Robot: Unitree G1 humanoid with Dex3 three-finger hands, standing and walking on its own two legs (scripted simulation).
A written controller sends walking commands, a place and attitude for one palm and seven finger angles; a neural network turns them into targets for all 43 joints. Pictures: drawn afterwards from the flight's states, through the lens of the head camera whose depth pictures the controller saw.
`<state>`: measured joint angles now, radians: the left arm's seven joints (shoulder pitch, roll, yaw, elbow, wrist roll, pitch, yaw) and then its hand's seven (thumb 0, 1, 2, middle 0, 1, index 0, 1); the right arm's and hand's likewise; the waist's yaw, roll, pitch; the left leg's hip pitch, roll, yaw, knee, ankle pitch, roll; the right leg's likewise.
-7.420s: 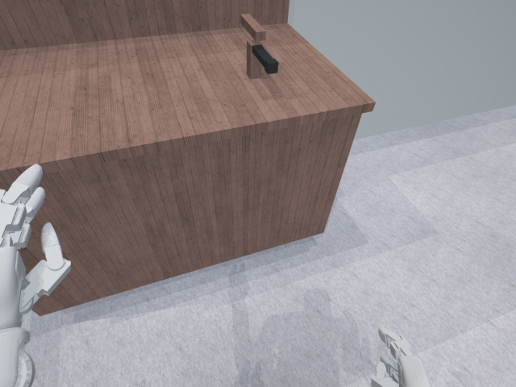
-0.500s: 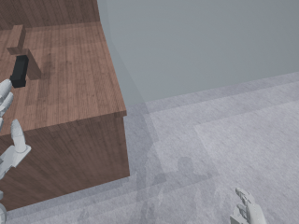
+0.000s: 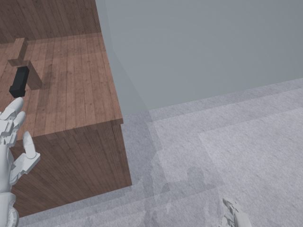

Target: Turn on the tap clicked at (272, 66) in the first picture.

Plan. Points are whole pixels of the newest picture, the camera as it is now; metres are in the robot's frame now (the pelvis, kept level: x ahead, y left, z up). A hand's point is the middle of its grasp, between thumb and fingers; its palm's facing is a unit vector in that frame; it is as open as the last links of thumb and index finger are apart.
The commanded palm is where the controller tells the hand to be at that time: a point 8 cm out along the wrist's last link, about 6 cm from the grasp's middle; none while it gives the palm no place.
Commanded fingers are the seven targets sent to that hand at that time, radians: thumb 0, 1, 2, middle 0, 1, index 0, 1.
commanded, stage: come to a stop and stand still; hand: left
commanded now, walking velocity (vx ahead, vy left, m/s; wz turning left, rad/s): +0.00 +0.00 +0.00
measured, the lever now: (17, 91) +0.44 +0.44 +0.10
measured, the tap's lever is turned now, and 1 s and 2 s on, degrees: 0 0 0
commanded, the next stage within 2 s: look again from close up in 1.06 s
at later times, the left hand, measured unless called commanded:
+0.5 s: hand (16, 160) +0.20 +0.28 +0.15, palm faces +0.34 -0.86 -0.38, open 7.4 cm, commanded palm +0.15 +0.31 +0.18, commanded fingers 0.00 0.90 0.90 -0.20 -0.30 -0.20 -0.30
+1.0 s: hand (9, 139) +0.24 +0.31 +0.17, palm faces +0.36 -0.87 -0.33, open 7.4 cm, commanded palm +0.18 +0.34 +0.18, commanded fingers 0.00 0.90 0.90 -0.20 -0.30 -0.20 -0.30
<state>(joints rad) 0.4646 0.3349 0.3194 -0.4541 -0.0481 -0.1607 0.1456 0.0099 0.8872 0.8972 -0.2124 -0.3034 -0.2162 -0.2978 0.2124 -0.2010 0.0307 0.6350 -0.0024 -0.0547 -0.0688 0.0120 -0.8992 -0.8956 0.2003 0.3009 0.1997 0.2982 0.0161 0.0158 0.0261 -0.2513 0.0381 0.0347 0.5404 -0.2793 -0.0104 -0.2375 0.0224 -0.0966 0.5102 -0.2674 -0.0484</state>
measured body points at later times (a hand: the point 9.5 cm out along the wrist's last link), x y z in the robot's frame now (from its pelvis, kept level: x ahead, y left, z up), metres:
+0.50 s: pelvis -0.02 +0.03 +0.01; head +0.00 +0.06 +0.45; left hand +0.18 +0.33 +0.17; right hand +0.13 -0.19 -0.07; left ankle +0.00 +0.12 -0.73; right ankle +0.01 -0.08 -0.73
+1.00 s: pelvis +0.01 +0.06 +0.01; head +0.03 +0.09 +0.46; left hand +0.21 +0.35 +0.18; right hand +0.20 -0.15 -0.05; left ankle +0.00 +0.12 -0.73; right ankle +0.01 -0.08 -0.73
